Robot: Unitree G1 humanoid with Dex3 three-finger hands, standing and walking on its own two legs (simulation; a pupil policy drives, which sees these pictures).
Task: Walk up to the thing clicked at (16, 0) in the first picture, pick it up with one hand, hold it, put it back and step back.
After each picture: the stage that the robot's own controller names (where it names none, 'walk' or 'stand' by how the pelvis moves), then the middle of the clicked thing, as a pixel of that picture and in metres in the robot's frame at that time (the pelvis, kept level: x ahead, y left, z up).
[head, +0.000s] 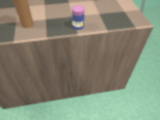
stand; (21, 4) +0.79 +0.35 +0.06
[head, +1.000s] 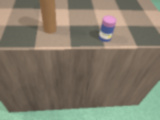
walk; (48, 8) +0.72 +0.18 +0.08
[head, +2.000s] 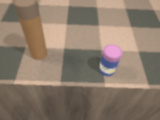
stand; (33, 32) +0.50 +0.22 +0.09
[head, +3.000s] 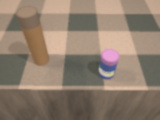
stand; (35, 39) +0.51 +0.21 +0.07
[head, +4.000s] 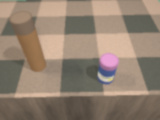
stand; (31, 45) +0.48 +0.22 +0.07
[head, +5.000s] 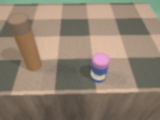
stand; (27, 45) +0.50 +0.24 +0.06
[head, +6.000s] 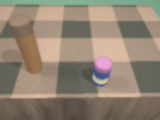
stand; (28, 48) +0.48 +0.24 +0.06
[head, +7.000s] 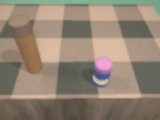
stand; (28, 48) +0.48 +0.24 +0.06
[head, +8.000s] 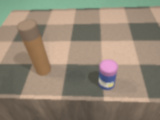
rise first; (36, 50) +0.48 +0.24 +0.06
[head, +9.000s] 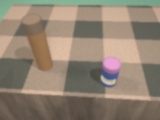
go down; (39, 45) +0.49 +0.23 +0.06
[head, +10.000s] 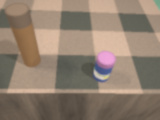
go down; (26, 39) +0.49 +0.21 +0.07
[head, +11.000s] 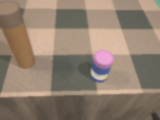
go down; (18, 40) +0.48 +0.22 +0.09
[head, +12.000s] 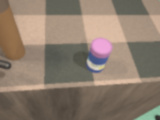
close in; (4, 28) +0.48 +0.23 +0.11
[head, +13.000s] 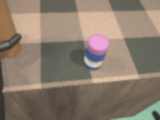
close; out of the picture +0.50 +0.23 +0.13
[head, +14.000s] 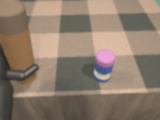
lift; (18, 49) +0.36 +0.19 +0.19
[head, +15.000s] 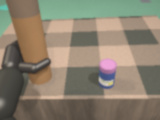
hold; (32, 42) +0.34 +0.16 +0.25
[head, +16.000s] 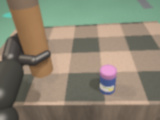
hold; (32, 35) +0.34 +0.16 +0.29
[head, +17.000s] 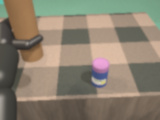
crouch; (23, 20) +0.40 +0.18 +0.28
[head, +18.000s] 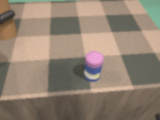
lower; out of the picture +0.49 +0.24 +0.27
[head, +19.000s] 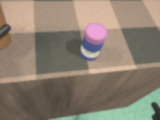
lower; out of the picture +0.51 +0.24 +0.14
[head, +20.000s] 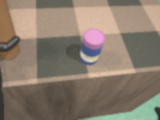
lower; out of the picture +0.49 +0.22 +0.13
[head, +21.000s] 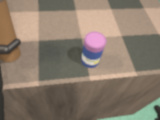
lower; out of the picture +0.48 +0.23 +0.13
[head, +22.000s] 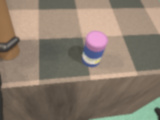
lower; out of the picture +0.49 +0.23 +0.13
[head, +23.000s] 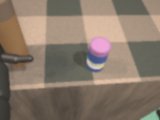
open; (10, 35) +0.45 +0.22 +0.12
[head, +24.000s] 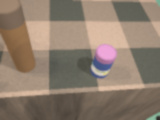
sink last; (17, 41) +0.44 +0.20 +0.11
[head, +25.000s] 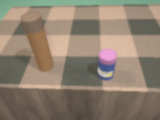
sink last; (39, 45) +0.49 +0.22 +0.10
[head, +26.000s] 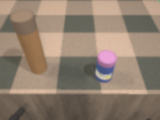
stand; (32, 46) +0.45 +0.21 +0.10
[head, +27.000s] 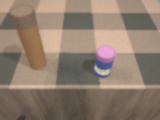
stand; (31, 41) +0.47 +0.21 +0.11
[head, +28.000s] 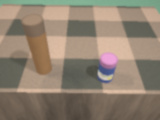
stand; (39, 48) +0.47 +0.20 +0.08
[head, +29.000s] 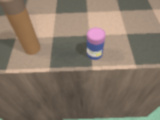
walk; (22, 26) +0.52 +0.25 +0.09
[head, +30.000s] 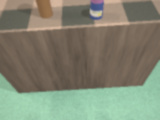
walk; out of the picture +0.77 +0.26 +0.08
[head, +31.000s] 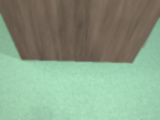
stand; out of the picture +1.07 +0.21 +0.09
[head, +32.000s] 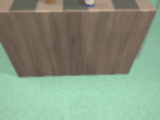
stand; out of the picture +1.04 +0.25 +0.07
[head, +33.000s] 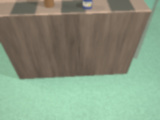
stand; out of the picture +1.06 +0.26 +0.06
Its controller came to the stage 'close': yes
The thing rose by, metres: 0.22
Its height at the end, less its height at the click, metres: +0.00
